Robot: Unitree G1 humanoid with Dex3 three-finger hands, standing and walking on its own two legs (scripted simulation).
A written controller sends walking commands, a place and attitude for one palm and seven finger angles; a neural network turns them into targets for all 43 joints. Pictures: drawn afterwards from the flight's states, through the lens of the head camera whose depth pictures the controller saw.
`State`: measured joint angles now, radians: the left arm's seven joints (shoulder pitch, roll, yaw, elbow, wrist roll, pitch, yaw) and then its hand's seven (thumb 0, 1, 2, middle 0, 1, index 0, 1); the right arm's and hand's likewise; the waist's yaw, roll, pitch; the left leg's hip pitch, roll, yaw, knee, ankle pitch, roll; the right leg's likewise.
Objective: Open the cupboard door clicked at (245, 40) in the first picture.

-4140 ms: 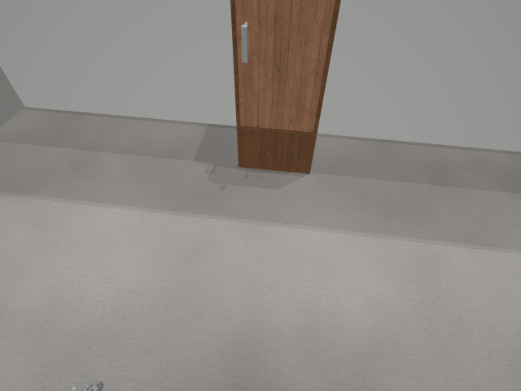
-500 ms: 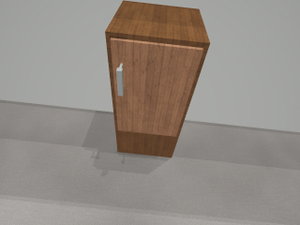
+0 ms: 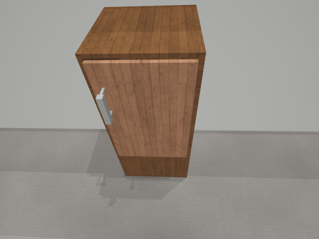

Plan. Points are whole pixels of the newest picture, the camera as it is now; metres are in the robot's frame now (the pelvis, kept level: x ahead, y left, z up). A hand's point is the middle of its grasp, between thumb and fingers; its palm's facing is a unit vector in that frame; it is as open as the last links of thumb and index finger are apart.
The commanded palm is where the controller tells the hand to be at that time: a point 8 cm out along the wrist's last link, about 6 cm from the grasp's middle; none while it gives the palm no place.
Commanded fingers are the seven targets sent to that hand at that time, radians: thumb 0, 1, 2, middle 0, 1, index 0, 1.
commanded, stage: come to a stop and stand still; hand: left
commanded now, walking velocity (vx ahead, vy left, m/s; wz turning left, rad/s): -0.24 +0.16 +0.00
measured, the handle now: (106, 106) +0.57 +0.23 -0.04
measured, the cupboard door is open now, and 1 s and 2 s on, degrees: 0 0 0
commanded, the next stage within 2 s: look again from close up in 0.96 s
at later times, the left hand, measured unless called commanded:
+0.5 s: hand out of the picture -0.01 +0.25 -0.17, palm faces +0.07 -0.97 -0.22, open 7.4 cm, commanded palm none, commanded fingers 0.00 0.90 0.90 -0.20 -0.30 -0.20 -0.30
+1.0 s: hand out of the picture -0.04 +0.20 -0.17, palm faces +0.01 -0.99 -0.16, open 7.3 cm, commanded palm none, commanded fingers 0.00 0.90 0.90 -0.20 -0.30 -0.20 -0.30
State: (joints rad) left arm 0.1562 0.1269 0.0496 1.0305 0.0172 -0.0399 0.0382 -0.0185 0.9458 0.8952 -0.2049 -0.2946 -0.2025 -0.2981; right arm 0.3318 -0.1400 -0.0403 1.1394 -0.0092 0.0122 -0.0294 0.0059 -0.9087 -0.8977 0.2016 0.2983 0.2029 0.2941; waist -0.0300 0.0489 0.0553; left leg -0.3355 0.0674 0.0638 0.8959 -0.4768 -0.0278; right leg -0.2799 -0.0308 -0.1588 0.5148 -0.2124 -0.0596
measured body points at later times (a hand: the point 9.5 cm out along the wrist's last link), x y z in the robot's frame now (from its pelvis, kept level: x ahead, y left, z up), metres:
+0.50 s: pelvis -0.02 +0.06 +0.01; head +0.00 +0.07 +0.46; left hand -0.02 +0.30 -0.16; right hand +0.07 -0.17 -0.14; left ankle +0.00 +0.16 -0.74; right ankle -0.04 -0.07 -0.70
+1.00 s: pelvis -0.03 +0.04 +0.01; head -0.03 +0.04 +0.46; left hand -0.04 +0.25 -0.16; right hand -0.09 -0.18 -0.15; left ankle +0.00 +0.16 -0.73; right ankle -0.05 -0.07 -0.73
